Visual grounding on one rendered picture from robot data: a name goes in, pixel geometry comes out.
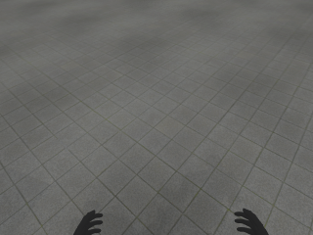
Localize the left robot hand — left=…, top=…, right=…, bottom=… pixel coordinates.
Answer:
left=73, top=210, right=103, bottom=235

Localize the right robot hand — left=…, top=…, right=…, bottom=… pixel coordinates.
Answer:
left=234, top=209, right=269, bottom=235

